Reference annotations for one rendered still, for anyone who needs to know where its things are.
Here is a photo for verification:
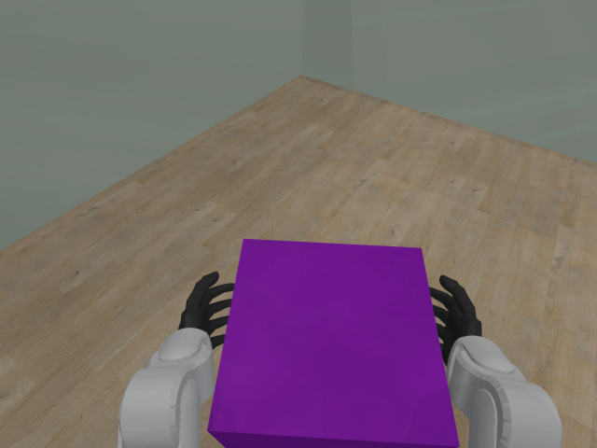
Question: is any right robot hand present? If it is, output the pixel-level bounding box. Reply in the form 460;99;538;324
429;275;482;367

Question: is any left robot hand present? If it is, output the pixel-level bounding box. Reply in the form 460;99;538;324
178;272;235;350

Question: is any right robot forearm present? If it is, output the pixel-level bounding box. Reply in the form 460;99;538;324
447;336;562;448

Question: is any carton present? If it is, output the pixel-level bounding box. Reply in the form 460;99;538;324
207;239;460;448

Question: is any left robot forearm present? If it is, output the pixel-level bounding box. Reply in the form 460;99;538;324
118;328;215;448

